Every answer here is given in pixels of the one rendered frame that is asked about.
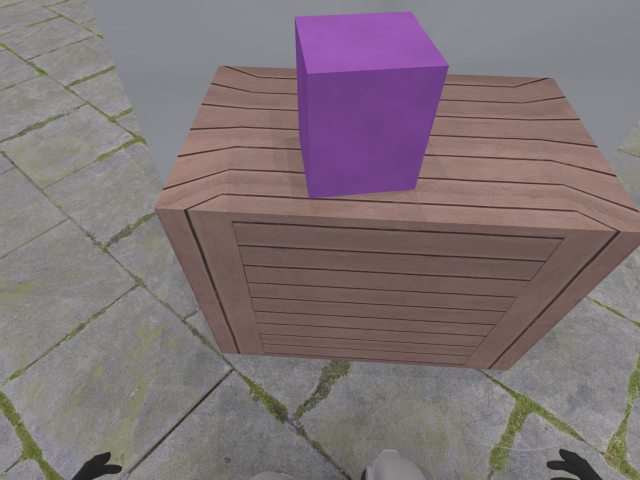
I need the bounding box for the carton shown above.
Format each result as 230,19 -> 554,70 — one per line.
295,11 -> 449,199

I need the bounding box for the pedestal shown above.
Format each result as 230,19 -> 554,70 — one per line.
154,66 -> 640,371

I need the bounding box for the right robot hand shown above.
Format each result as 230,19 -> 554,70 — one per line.
546,449 -> 602,480

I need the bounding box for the right robot thigh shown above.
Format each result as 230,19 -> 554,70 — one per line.
366,457 -> 427,480

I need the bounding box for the left robot hand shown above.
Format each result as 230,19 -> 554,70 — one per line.
72,452 -> 122,480

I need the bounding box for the robot right shin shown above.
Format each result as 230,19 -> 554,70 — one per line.
374,450 -> 400,462

